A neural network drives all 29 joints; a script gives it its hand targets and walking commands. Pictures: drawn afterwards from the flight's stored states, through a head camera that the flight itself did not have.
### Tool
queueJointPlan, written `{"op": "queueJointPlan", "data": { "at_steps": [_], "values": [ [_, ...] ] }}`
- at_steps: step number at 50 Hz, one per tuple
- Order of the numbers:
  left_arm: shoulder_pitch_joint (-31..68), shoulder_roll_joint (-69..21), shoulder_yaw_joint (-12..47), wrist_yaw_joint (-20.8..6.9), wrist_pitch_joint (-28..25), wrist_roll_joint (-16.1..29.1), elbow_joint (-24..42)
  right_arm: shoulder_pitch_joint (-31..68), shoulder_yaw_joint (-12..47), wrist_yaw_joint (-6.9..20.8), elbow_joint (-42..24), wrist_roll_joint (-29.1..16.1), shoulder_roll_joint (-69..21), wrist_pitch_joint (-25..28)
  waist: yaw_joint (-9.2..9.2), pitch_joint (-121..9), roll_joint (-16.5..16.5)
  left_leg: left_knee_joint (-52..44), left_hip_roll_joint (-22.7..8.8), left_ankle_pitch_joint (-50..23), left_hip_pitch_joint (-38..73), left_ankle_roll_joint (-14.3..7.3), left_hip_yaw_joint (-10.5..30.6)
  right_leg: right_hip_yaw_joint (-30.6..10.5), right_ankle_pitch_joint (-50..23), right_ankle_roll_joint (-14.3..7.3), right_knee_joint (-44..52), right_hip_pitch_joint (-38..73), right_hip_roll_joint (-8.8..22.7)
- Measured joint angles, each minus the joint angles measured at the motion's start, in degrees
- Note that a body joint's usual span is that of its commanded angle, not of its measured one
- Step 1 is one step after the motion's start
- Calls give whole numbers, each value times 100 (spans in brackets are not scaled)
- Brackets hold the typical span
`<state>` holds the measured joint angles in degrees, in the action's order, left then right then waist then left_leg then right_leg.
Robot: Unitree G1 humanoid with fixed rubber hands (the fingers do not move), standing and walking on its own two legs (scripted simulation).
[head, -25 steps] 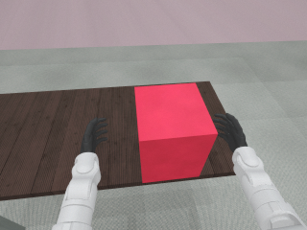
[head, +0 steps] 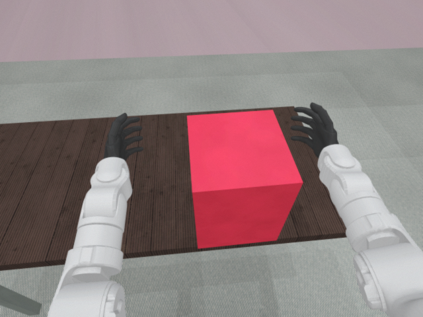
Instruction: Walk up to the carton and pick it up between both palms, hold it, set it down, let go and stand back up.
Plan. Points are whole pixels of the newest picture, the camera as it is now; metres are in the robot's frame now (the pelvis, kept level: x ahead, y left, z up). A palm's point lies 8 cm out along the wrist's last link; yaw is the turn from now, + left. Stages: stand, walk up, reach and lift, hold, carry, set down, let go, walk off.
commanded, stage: reach and lift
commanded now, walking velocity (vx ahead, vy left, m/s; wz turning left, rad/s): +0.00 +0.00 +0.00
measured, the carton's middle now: (234, 181) +0.42 -0.03 -0.03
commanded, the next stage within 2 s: none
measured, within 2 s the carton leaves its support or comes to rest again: neither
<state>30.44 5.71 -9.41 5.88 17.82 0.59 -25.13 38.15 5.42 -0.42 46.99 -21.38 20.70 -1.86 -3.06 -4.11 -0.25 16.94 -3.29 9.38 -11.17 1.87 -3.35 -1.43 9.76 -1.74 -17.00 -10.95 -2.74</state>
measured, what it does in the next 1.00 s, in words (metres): stands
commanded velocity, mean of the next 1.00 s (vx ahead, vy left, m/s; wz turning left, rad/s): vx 0.00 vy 0.00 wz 0.00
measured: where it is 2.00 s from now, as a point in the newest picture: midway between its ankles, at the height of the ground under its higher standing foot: outside the picture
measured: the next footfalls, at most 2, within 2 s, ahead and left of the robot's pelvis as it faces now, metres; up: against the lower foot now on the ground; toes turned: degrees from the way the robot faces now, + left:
none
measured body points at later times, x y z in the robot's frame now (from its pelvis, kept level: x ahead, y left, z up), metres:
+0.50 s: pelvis -0.01 +0.00 +0.00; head +0.01 +0.00 +0.45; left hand +0.42 +0.20 +0.12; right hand +0.46 -0.19 +0.13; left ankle -0.01 +0.14 -0.75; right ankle -0.02 -0.10 -0.75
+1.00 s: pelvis -0.02 +0.00 -0.03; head +0.05 +0.00 +0.42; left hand +0.40 +0.19 +0.03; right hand +0.45 -0.18 +0.04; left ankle -0.01 +0.14 -0.75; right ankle -0.02 -0.10 -0.75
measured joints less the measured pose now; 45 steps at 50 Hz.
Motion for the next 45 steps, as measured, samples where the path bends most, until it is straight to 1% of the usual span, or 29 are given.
{"op": "queueJointPlan", "data": {
  "at_steps": [4, 8, 13, 17, 20, 25, 29, 33, 35, 40, 45],
  "values": [
    [230, 61, 11, -18, 117, 43, -204, 268, 21, -6, 260, -76, 46, -84, 1, 8, 5, 35, -8, 9, -39, 13, 21, 19, -17, -4, 23, -5, -7],
    [492, 129, 76, 44, 148, 156, -379, 558, -8, 27, 446, -94, 126, -178, -16, -67, 18, 82, -8, 1, -201, 10, 29, 26, -32, 0, -4, -157, -6],
    [1048, 256, 139, 125, 99, 282, -826, 1097, 15, 77, 827, -159, 245, -276, -40, -164, 30, 146, -10, -11, -411, 3, 37, 33, -48, 5, -57, -360, -6],
    [1481, 325, 255, 128, 15, 328, -1398, 1562, 152, 141, 1423, -284, 315, -314, -73, -196, 54, 197, -12, -8, -514, 0, 56, 50, -56, 4, -78, -442, -8],
    [1651, 310, 255, 120, -139, 329, -1732, 1723, 254, 164, 1762, -329, 330, -247, -98, -227, 64, 245, -18, 0, -602, -1, 76, 69, -62, 6, -86, -506, -13],
    [1698, 286, 254, 58, -707, 297, -2390, 1692, 278, 165, 2125, -251, 196, 109, -78, -303, 52, 405, -32, 43, -851, 7, 144, 133, -42, -1, -162, -693, -26],
    [1616, 245, 300, 37, -1415, 329, -2959, 1552, 193, 155, 2329, -86, 4, 531, -46, -403, 39, 564, -31, 76, -1147, 12, 204, 190, -10, -5, -283, -952, -24],
    [1559, 192, 358, 78, -2083, 356, -3487, 1470, 49, 76, 2501, 28, -181, 970, -29, -516, 44, 715, -21, 97, -1478, 11, 241, 225, 18, 2, -423, -1266, -13],
    [1556, 176, 381, 102, -2365, 363, -3722, 1500, -1, 77, 2695, 85, -215, 1130, -8, -556, 54, 796, -11, 111, -1632, 10, 257, 241, 39, 7, -508, -1416, -2],
    [1655, 141, 535, 197, -2946, 550, -4245, 1620, 44, 140, 3134, 11, -144, 1464, 1, -747, 50, 1028, -13, 173, -2048, 13, 255, 239, 107, 2, -755, -1843, 0],
    [1938, 105, 643, 190, -3422, 726, -4910, 1736, 233, 208, 3599, -148, -175, 1707, -8, -887, 12, 1276, -25, 245, -2458, 14, 244, 227, 199, -6, -1058, -2288, -7]
  ]
}}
